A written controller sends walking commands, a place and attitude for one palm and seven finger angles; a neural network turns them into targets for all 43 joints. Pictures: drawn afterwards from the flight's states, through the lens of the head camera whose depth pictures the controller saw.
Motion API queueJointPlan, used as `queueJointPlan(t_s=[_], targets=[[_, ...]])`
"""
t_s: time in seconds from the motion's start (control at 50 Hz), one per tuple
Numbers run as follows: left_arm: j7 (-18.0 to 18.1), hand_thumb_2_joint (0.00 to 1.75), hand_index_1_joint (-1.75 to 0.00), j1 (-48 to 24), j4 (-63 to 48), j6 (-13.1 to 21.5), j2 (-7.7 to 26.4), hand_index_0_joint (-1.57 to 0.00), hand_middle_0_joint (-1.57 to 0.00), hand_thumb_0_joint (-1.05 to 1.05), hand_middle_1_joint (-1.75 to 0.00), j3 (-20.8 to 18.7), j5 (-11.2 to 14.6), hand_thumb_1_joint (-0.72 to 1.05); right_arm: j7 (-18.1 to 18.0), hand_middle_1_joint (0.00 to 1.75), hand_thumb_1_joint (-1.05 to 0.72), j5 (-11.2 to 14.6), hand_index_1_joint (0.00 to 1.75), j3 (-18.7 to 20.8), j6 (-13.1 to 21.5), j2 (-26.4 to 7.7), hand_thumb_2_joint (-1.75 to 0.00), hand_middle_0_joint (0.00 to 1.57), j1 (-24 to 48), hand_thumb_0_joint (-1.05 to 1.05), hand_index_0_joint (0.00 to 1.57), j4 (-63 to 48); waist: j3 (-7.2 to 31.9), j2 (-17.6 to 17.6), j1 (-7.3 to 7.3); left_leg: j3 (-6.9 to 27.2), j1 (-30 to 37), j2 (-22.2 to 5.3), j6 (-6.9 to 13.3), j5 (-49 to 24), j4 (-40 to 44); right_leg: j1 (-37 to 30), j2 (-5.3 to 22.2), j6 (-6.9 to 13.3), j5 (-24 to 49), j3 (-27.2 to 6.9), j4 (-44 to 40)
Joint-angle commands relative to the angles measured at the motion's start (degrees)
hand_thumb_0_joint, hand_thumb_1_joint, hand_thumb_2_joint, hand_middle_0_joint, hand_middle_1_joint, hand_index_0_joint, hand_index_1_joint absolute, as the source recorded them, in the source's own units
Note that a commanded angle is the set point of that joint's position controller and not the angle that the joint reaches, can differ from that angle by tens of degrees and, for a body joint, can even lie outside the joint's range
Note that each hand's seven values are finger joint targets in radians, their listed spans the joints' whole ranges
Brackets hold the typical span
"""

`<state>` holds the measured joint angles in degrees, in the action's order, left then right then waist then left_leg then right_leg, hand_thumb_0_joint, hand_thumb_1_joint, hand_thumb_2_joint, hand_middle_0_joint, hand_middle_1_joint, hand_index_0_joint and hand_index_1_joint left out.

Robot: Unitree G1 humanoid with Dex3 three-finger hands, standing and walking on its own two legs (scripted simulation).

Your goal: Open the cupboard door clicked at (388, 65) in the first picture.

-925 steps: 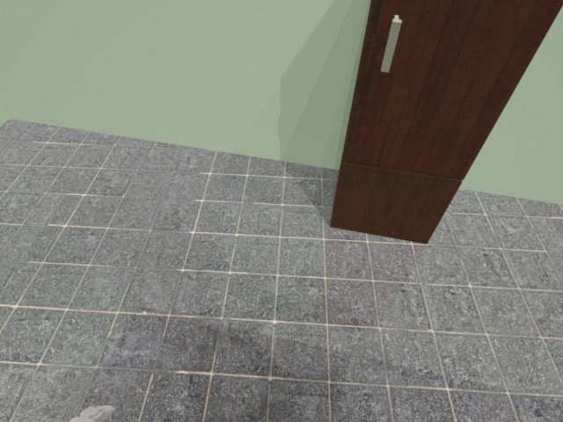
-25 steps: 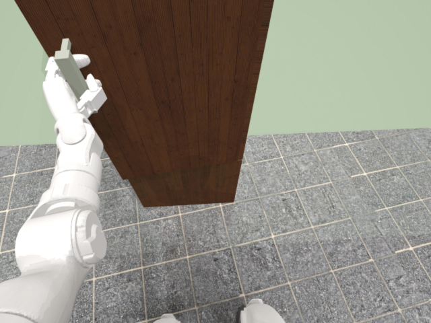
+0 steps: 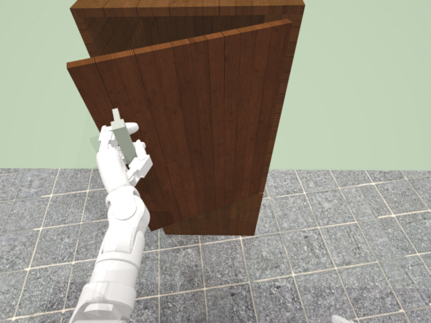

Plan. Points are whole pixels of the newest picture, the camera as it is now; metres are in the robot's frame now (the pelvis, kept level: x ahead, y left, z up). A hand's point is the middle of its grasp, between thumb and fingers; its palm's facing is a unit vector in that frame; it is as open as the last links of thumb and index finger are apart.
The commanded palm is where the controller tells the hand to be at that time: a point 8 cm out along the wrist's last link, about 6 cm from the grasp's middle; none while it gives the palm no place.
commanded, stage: pull the door open along its arc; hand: left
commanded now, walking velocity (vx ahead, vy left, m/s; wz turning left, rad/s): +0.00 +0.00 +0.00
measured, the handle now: (126, 142) +0.43 +0.19 +0.11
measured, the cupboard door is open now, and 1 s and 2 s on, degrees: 22 38 37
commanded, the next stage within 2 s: open thumb and fingers to let go in 0.78 s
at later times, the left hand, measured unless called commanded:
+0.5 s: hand (160, 183) +0.33 +0.11 +0.11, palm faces +0.42 -0.91 -0.02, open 5.9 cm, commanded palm +0.28 +0.15 +0.10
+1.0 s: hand (169, 192) +0.31 +0.09 +0.11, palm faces +0.43 -0.90 +0.00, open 6.0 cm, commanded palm +0.27 +0.13 +0.10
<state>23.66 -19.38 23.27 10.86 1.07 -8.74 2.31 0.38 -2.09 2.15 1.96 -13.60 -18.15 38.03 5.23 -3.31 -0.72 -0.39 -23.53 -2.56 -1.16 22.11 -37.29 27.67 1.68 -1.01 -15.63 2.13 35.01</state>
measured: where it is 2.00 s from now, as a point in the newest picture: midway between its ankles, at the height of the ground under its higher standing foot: outside the picture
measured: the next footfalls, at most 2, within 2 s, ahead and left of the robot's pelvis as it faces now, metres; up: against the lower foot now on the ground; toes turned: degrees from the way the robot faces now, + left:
none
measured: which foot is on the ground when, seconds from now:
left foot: down 0.00-1.00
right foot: down 0.00-1.00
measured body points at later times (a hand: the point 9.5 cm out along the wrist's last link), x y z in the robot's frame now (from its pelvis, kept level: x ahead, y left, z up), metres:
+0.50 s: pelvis +0.00 -0.01 +0.00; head +0.01 -0.02 +0.45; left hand +0.30 +0.16 +0.11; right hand +0.21 -0.19 -0.10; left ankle -0.04 +0.13 -0.72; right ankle +0.02 -0.13 -0.72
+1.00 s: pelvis -0.02 -0.01 +0.00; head -0.02 -0.03 +0.45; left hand +0.28 +0.14 +0.11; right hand +0.16 -0.23 -0.10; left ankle -0.04 +0.13 -0.72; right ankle +0.02 -0.13 -0.72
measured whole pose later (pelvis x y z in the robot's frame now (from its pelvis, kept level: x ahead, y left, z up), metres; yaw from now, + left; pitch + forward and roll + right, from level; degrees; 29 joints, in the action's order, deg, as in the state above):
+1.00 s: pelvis -0.02 -0.01 +0.00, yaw +2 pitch +0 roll +0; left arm 30.3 -8.2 9.6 0.2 -5.4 4.8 -2.1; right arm -3.8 -3.4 -0.4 -2.0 -10.6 -9.1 37.6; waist 1.5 -2.3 1.3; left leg 0.9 -15.5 -1.8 -1.9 19.6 -34.6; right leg 20.0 2.5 -0.2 -14.9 3.4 34.5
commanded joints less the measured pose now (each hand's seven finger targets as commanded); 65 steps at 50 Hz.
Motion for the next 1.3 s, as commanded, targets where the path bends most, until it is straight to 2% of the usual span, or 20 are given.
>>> queueJointPlan(t_s=[0.0, 0.02, 0.1, 0.18, 0.22, 0.26, 0.34, 0.46, 0.52, 0.54, 0.58, 0.62, 0.68, 0.78, 0.86, 1.02, 1.06, 1.1, 1.26, 1.28], targets=[[0.6, 0.9, -1.35, -11.44, -26.46, -0.47, -3.79, -0.4, -0.4, 0.0, -1.35, 11.04, -2.94, 0.9, -0.47, 0.3, -0.9, -0.08, 0.3, 1.26, 2.2, -4.37, -0.9, 0.2, 6.26, 0.0, 0.2, -9.83, 16.93, 3.12, 0.31, -1.51, 7.32, 1.42, 0.85, -26.29, 4.61, -16.81, -1.65, 2.27, 21.82, 2.6, -0.95], [1.01, 0.9, -1.35, -9.46, -28.13, -1.6, -4.78, -0.4, -0.4, 0.0, -1.35, 12.1, -3.29, 0.9, -0.67, 0.3, -0.9, -0.22, 0.3, 0.89, 1.92, -3.98, -0.9, 0.2, 7.1, 0.0, 0.2, -10.23, 15.5, 4.82, 0.51, -1.36, 7.42, 1.51, 0.81, -26.09, 4.93, -17.1, -1.5, 2.24, 22.06, 2.85, -1.16], [2.27, 0.9, -1.35, -0.79, -36.2, -5.49, -6.28, -0.4, -0.4, 0.0, -1.35, 15.26, -5.12, 0.9, -1.62, 0.3, -0.9, -0.52, 0.3, -0.13, -0.25, -2.62, -0.9, 0.2, 11.0, 0.0, 0.2, -12.02, 12.38, 6.1, 1.36, -0.9, 8.55, 1.65, 0.86, -24.59, 6.02, -18.81, -0.83, 2.32, 21.58, 2.61, -2.16], [4.38, 0.9, -1.35, -4.69, -35.99, -8.57, -5.33, -0.4, -0.4, 0.0, -1.35, 15.43, -6.9, 0.9, -3.05, 0.3, -0.9, -1.04, 0.3, -1.27, -2.76, -1.66, -0.9, 0.2, 13.33, 0.0, 0.2, -11.56, 8.79, 7.68, 0.73, -0.1, 8.61, 2.19, 0.94, -21.92, 6.21, -18.04, -0.39, 2.3, 19.52, 2.22, -3.45], [5.05, 0.9, -1.35, -6.74, -35.22, -9.27, -6.5, -0.4, -0.4, 0.0, -1.35, 16.08, -7.71, 0.9, -3.6, 0.3, -0.9, -1.42, 0.3, -1.6, -3.64, -0.89, -0.9, 0.2, 14.35, 0.0, 0.2, -11.19, 9.46, 4.86, 0.83, -0.09, 9.47, 2.55, 0.77, -21.77, 6.1, -17.53, -0.28, 2.58, 18.52, 2.23, -3.13], [4.93, 0.9, -1.35, -6.64, -34.41, -9.67, -7.07, -0.4, -0.4, 0.0, -1.35, 16.39, -7.53, 0.9, -3.69, 0.3, -0.9, -1.57, 0.3, -1.71, -4.19, -0.67, -0.9, 0.2, 14.45, 0.0, 0.2, -11.07, 10.84, 4.3, 1.01, -0.09, 10.05, 2.67, 0.63, -23.32, 5.64, -18.04, -0.26, 2.73, 20.1, 2.28, -2.76], [3.83, 0.9, -1.35, -8.27, -33.35, -9.6, -6.56, -0.4, -0.4, 0.0, -1.35, 15.76, -6.77, 0.9, -4.06, 0.3, -0.9, -1.67, 0.3, -1.86, -4.86, -0.42, -0.9, 0.2, 14.77, 0.0, 0.2, -10.76, 12.11, 4.44, 1.25, 0.02, 10.22, 2.72, 0.52, -24.65, 5.31, -19.02, -0.18, 2.77, 22.24, 2.15, -2.35], [3.11, 0.9, -1.35, -10.31, -31.2, -8.57, -5.17, -0.4, -0.4, 0.0, -1.35, 13.69, -5.46, 0.9, -4.42, 0.3, -0.9, -1.5, 0.3, -1.96, -4.46, -0.68, -0.9, 0.2, 15.04, 0.0, 0.2, -10.31, 12.71, 5.16, 1.63, 0.25, 9.2, 2.76, 0.46, -22.97, 5.73, -19.32, -0.21, 2.8, 20.23, 2.02, -2.5], [3.13, 0.9, -1.35, -6.64, -30.11, -8.11, -6.27, -0.4, -0.4, 0.0, -1.35, 13.92, -4.66, 0.9, -4.22, 0.3, -0.9, -1.29, 0.3, -1.72, -3.71, -0.96, -0.9, 0.2, 15.05, 0.0, 0.2, -10.71, 12.69, 7.18, 2.3, 0.11, 8.47, 2.58, 0.55, -21.65, 6.22, -19.83, -0.32, 2.67, 18.75, 2.07, -2.89], [3.13, 0.9, -1.35, -6.06, -30.84, -7.93, -7.0, -0.4, -0.4, 0.0, -1.35, 14.53, -4.61, 0.9, -4.08, 0.3, -0.9, -1.2, 0.3, -1.62, -3.4, -0.98, -0.9, 0.2, 15.31, 0.0, 0.2, -10.75, 12.15, 6.05, 2.22, -0.18, 8.43, 2.56, 0.56, -21.09, 6.25, -19.47, -0.3, 2.64, 18.1, 2.04, -3.14], [3.19, 0.9, -1.35, -3.31, -30.52, -7.71, -7.41, -0.4, -0.4, 0.0, -1.35, 14.75, -4.46, 0.9, -3.78, 0.3, -0.9, -1.12, 0.3, -1.4, -2.85, -1.31, -0.9, 0.2, 15.15, 0.0, 0.2, -10.95, 12.24, 8.09, 2.61, -0.25, 7.9, 2.55, 0.69, -19.84, 6.56, -19.97, -0.38, 2.6, 16.66, 1.96, -3.66], [3.43, 0.9, -1.35, -1.39, -32.93, -7.34, -8.11, -0.4, -0.4, 0.0, -1.35, 15.65, -4.6, 0.9, -3.47, 0.3, -0.9, -1.01, 0.3, -1.22, -2.27, -1.39, -0.9, 0.2, 15.29, 0.0, 0.2, -11.39, 11.64, 6.53, 2.84, -0.58, 7.87, 2.46, 0.69, -19.02, 6.97, -19.84, -0.37, 2.67, 15.36, 1.97, -3.82], [3.98, 0.9, -1.35, 4.1, -35.84, -7.08, -9.28, -0.4, -0.4, 0.0, -1.35, 17.43, -5.25, 0.9, -2.85, 0.3, -0.9, -0.91, 0.3, -0.81, -1.51, -1.34, -0.9, 0.2, 15.38, 0.0, 0.2, -11.99, 11.63, 7.0, 3.28, -0.83, 8.21, 2.31, 0.79, -19.04, 7.11, -20.66, -0.4, 2.8, 15.02, 1.94, -4.2], [6.78, 0.9, -1.35, -6.34, -32.84, -7.07, -4.85, -0.4, -0.4, 0.0, -1.35, 14.21, -7.08, 0.9, -3.88, 0.3, -0.9, -1.26, 0.3, -1.11, -1.45, -1.63, -0.9, 0.2, 15.95, 0.0, 0.2, -9.94, 7.22, 7.44, 1.79, -0.52, 6.71, 2.77, 1.24, -12.83, 7.04, -16.53, 0.07, 2.42, 6.65, 0.8, -6.44], [7.18, 0.9, -1.35, -7.85, -30.62, -6.56, -6.84, -0.4, -0.4, 0.0, -1.35, 15.25, -6.79, 0.9, -4.07, 0.3, -0.9, -1.5, 0.3, -1.22, -1.04, -1.29, -0.9, 0.2, 15.74, 0.0, 0.2, -9.37, 8.95, 6.83, 1.82, -0.83, 7.44, 3.14, 1.34, -12.92, 7.0, -16.64, -0.06, 2.46, 6.72, 0.85, -6.31], [5.9, 0.66, -1.29, -11.08, -25.19, -5.87, -5.7, -0.36, -0.36, 0.0, -1.29, 13.04, -5.13, 0.34, -4.66, 0.3, -0.9, -1.49, 0.3, -1.69, -1.55, -1.28, -0.9, 0.2, 16.34, 0.0, 0.2, -9.11, 8.43, 7.65, 1.69, -0.64, 6.9, 3.31, 1.3, -10.67, 7.6, -16.17, -0.03, 2.18, 4.29, 0.65, -7.32], [5.51, 0.6, -1.27, -10.9, -23.69, -6.48, -6.34, -0.35, -0.35, 0.0, -1.27, 13.37, -5.12, 0.2, -4.55, 0.3, -0.9, -1.3, 0.3, -1.89, -2.02, -1.2, -0.9, 0.2, 16.5, 0.0, 0.2, -9.24, 7.61, 6.09, 1.86, -0.64, 6.62, 3.34, 1.13, -10.41, 8.12, -16.02, -0.01, 2.41, 3.97, 0.8, -7.38], [5.37, 0.54, -1.26, -11.5, -21.52, -7.25, -6.47, -0.34, -0.34, 0.0, -1.26, 13.01, -4.76, 0.06, -4.56, 0.3, -0.9, -1.15, 0.3, -2.11, -2.41, -1.39, -0.9, 0.2, 16.51, 0.0, 0.2, -9.28, 6.69, 7.82, 1.77, -0.24, 6.41, 3.26, 1.18, -9.83, 8.7, -15.78, -0.09, 2.32, 3.11, 1.03, -7.79], [6.07, 0.3, -1.2, -12.88, -23.01, -7.68, -7.38, -0.3, -0.3, 0.0, -1.2, 14.06, -5.65, -0.5, -4.26, 0.3, -0.9, -1.29, 0.3, -1.89, -3.01, -1.24, -0.9, 0.2, 16.23, 0.0, 0.2, -9.83, 8.66, 7.37, 1.9, -0.22, 7.08, 3.0, 1.02, -11.85, 8.59, -16.13, -0.24, 2.61, 5.0, 1.36, -6.86], [6.23, 0.3, -1.2, -12.08, -22.41, -7.84, -7.34, -0.3, -0.3, 0.0, -1.2, 13.94, -5.72, -0.5, -4.26, 0.3, -0.9, -1.27, 0.3, -1.83, -3.06, -1.22, -0.9, 0.2, 16.35, 0.0, 0.2, -9.89, 8.3, 7.16, 2.06, -0.13, 7.08, 2.9, 0.93, -11.59, 8.78, -16.02, -0.31, 2.62, 4.57, 1.47, -6.93]])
